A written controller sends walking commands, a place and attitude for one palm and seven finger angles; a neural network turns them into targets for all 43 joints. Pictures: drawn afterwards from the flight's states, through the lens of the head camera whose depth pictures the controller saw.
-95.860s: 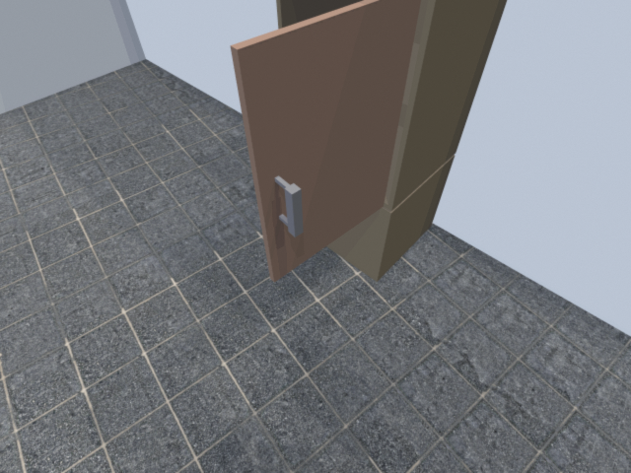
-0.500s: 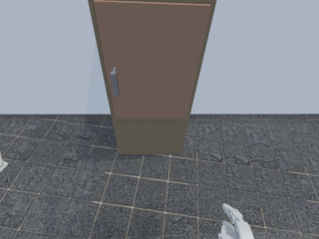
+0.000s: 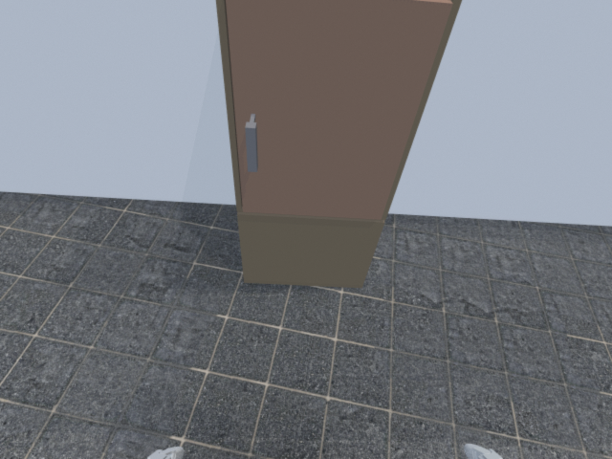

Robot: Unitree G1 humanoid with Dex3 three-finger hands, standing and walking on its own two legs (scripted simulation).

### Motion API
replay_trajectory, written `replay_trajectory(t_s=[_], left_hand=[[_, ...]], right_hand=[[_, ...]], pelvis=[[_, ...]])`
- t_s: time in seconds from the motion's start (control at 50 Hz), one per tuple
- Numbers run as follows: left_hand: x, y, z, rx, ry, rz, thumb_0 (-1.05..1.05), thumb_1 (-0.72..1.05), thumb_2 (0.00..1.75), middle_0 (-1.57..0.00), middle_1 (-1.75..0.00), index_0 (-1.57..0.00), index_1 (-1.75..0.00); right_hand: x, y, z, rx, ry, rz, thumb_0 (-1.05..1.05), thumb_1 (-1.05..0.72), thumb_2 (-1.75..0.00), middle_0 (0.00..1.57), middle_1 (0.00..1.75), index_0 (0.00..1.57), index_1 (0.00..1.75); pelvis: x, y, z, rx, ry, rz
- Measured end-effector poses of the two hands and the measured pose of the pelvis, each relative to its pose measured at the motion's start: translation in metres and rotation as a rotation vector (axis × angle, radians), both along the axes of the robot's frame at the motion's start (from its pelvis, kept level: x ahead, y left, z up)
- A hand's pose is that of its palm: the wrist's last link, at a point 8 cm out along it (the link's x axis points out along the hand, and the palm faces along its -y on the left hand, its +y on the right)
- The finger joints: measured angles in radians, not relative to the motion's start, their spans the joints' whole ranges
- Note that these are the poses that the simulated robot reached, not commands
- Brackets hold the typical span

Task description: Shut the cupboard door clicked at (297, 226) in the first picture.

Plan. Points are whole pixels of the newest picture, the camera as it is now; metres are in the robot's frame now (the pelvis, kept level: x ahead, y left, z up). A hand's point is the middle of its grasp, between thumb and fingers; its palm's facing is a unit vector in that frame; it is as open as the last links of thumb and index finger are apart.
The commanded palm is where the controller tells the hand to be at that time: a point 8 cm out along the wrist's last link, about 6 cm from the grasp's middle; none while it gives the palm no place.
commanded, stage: let the arm hang, fingers relaxed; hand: left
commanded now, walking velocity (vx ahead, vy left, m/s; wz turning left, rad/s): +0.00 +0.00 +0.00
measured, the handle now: (252, 142) +0.79 +0.14 -0.06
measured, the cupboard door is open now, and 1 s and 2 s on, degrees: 0 0 0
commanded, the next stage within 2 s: look to check the result in 0.82 s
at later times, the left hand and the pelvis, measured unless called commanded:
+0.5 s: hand out of the picture -0.08 +0.20 -0.16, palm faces +0.02 -0.97 -0.23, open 7.4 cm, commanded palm none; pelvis -0.02 +0.02 +0.01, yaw -1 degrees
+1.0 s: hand out of the picture -0.03 +0.15 -0.17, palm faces +0.04 -0.99 -0.15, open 7.4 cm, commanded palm none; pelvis -0.01 +0.00 +0.01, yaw -1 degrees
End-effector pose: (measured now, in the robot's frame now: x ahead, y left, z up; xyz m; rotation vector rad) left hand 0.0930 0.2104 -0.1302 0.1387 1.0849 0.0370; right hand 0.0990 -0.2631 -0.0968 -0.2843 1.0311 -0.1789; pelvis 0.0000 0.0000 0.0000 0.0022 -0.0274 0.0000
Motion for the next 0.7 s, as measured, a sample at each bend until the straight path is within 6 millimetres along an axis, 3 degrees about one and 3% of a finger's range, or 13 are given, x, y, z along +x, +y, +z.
replay_trajectory(t_s=[0.1, 0.24, 0.36, 0.48, 0.7], left_hand=[[-0.053, 0.024, -0.011, 0.021, 0.112, 0.101, -0.03, 0.99, 0.89, -0.21, -0.30, -0.21, -0.30], [-0.132, 0.054, 0.002, 0.108, 0.326, 0.133, -0.01, 0.94, 0.89, -0.20, -0.30, -0.20, -0.30], [-0.172, 0.061, 0.010, 0.144, 0.424, 0.149, 0.00, 0.92, 0.89, -0.19, -0.30, -0.20, -0.30], [-0.178, 0.045, 0.005, 0.113, 0.441, 0.143, 0.01, 0.91, 0.89, -0.19, -0.30, -0.19, -0.30], [-0.148, 0.001, -0.010, 0.014, 0.370, 0.116, 0.01, 0.91, 0.89, -0.20, -0.30, -0.20, -0.30]], right_hand=[[-0.046, 0.022, -0.010, 0.023, 0.177, 0.000, 0.01, -0.91, -0.90, 0.20, 0.30, 0.20, 0.30], [-0.089, 0.047, -0.031, 0.107, 0.267, -0.059, 0.01, -0.92, -0.90, 0.20, 0.30, 0.20, 0.30], [-0.117, 0.056, -0.040, 0.147, 0.317, -0.095, 0.01, -0.92, -0.90, 0.20, 0.30, 0.20, 0.30], [-0.141, 0.058, -0.042, 0.160, 0.363, -0.130, 0.01, -0.91, -0.90, 0.20, 0.30, 0.20, 0.30], [-0.161, 0.060, -0.040, 0.165, 0.403, -0.168, 0.01, -0.91, -0.90, 0.20, 0.30, 0.20, 0.30]], pelvis=[[-0.009, 0.003, 0.006, -0.022, -0.005, 0.018], [-0.018, 0.015, 0.011, -0.021, -0.012, 0.006], [-0.022, 0.018, 0.012, -0.012, -0.018, -0.009], [-0.025, 0.016, 0.011, -0.007, -0.017, -0.018], [-0.024, 0.008, 0.010, -0.006, -0.012, -0.015]])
